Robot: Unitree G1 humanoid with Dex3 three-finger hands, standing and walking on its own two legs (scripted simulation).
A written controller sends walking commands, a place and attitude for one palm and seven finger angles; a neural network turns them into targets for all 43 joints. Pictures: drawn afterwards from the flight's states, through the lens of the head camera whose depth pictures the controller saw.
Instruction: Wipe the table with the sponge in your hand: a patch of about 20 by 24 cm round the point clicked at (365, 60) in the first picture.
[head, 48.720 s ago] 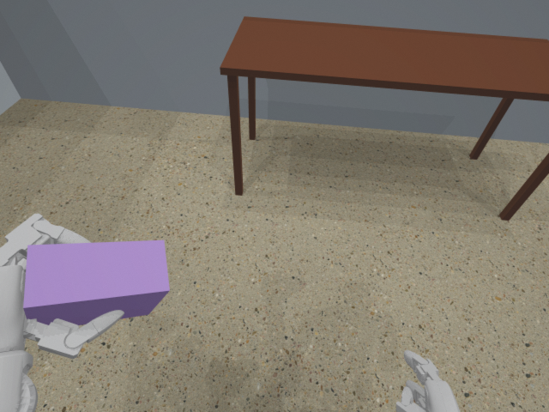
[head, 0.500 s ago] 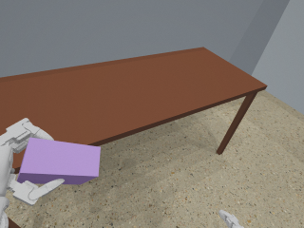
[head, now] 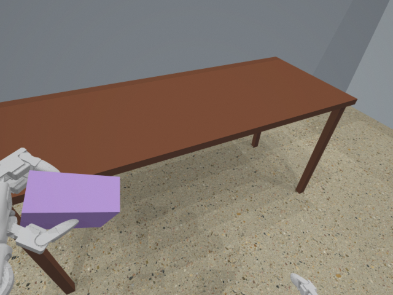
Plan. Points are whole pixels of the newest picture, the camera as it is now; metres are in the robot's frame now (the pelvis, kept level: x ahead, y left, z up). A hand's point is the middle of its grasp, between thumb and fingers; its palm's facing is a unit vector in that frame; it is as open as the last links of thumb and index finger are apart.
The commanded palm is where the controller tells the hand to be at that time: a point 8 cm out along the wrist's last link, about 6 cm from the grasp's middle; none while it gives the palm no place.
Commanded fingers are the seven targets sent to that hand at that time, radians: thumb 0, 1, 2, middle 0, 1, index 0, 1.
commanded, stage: stop stepping back and stand still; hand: left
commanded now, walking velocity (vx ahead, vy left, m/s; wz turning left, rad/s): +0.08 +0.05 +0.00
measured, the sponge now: (84, 203) +0.23 +0.20 +0.15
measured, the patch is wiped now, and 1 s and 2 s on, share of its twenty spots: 0.90 0.90 0.90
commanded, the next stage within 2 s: stand and wait in 0.34 s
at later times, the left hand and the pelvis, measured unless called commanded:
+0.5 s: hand (36, 228) +0.16 +0.23 +0.18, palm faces +0.40 -0.84 -0.36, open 10.2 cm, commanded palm +0.11 +0.27 +0.21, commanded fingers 0.00 0.10 1.30 -1.20 -1.60 -1.20 -1.60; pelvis -0.04 -0.01 +0.01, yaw +2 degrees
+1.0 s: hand (28, 219) +0.18 +0.25 +0.18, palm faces +0.41 -0.86 -0.31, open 10.2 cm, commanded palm +0.13 +0.29 +0.21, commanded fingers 0.00 0.10 1.30 -1.20 -1.60 -1.20 -1.60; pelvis -0.02 +0.00 +0.03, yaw +2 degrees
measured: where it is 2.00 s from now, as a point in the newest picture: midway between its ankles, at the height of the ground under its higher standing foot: outside the picture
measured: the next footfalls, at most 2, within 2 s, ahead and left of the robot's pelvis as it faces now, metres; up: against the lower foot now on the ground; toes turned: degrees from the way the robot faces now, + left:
right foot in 0.44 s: +0.05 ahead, -0.11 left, +0.00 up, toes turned +0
